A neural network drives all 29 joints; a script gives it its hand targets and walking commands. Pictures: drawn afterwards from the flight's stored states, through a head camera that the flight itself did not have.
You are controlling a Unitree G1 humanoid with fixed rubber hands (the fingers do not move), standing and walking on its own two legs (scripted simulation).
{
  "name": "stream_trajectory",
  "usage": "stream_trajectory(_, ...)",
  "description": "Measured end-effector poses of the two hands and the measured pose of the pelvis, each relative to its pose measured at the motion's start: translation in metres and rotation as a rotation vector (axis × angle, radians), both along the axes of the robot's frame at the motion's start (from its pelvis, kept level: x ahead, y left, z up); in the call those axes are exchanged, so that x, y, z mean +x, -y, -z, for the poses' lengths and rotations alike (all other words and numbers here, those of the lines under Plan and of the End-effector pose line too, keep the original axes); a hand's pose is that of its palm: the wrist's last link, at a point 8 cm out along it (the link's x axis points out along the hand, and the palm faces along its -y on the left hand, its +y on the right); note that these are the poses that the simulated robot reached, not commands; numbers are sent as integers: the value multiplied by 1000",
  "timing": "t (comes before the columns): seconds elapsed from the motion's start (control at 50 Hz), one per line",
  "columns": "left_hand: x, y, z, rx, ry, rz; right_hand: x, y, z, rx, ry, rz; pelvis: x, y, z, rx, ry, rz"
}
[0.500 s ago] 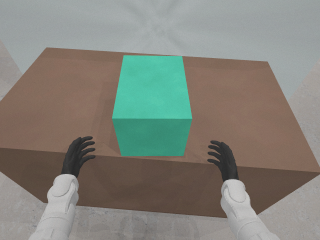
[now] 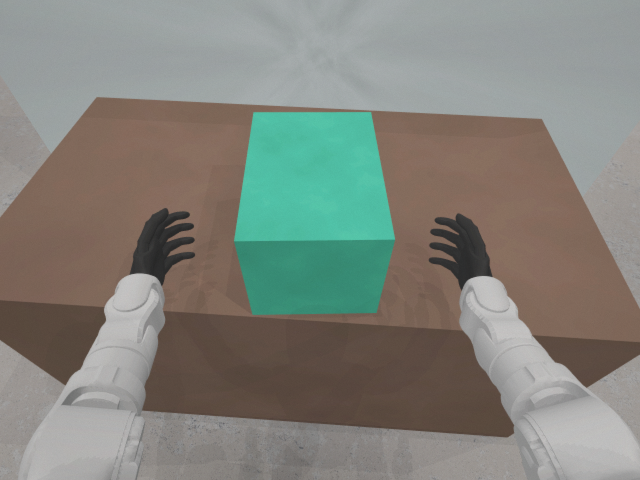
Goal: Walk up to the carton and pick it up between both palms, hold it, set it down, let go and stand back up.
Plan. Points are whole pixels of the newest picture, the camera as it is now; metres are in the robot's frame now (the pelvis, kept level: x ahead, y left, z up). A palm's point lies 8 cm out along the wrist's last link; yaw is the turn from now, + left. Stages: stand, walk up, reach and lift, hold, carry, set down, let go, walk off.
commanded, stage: reach and lift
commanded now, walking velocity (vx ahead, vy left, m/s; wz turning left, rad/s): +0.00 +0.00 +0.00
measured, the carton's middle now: (313, 210) +0.54 +0.06 -0.02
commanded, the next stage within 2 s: none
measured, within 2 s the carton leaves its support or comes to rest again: neither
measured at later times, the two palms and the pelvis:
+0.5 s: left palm (159, 223) +0.41 +0.26 +0.08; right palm (473, 220) +0.44 -0.16 +0.08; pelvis +0.01 -0.02 +0.00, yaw +0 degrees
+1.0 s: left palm (174, 177) +0.47 +0.25 +0.11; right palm (468, 172) +0.49 -0.16 +0.12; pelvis +0.02 -0.02 +0.00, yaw +0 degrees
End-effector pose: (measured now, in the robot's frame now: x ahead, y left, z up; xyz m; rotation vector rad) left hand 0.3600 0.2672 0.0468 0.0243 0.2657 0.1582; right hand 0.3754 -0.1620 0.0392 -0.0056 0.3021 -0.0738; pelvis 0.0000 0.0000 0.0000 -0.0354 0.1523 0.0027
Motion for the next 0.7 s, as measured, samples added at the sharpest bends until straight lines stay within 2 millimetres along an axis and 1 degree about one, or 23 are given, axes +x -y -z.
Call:
stream_trajectory(0.12, 17, 10, -1, -11, -26, 2, 12, 2, -4, -3, -17, -7, -1, 6, 1, 6, -34, -1)
stream_trajectory(0.22, 31, 17, 0, -21, -22, -5, 28, 1, -11, -2, 8, -13, 0, 11, 4, 9, -82, -1)
stream_trajectory(0.32, 40, 20, -11, -9, 7, -5, 44, 2, -23, 13, 56, -9, 4, 14, 3, 5, -111, 2)
stream_trajectory(0.4, 44, 18, -22, -1, 11, -13, 52, 3, -30, 9, 66, -12, 7, 16, 1, 9, -112, 3)
stream_trajectory(0.52, 52, 6, -38, -16, 13, -56, 63, 3, -41, -2, 53, -19, 8, 19, 1, 16, -127, -3)
stream_trajectory(0.62, 66, 1, -45, -25, 10, -74, 77, 0, -49, -11, 26, -15, 6, 22, 3, 14, -159, -12)
stream_trajectory(0.7, 80, 3, -48, -19, 11, -60, 89, -4, -55, -12, 24, -12, 7, 22, 4, 9, -193, -17)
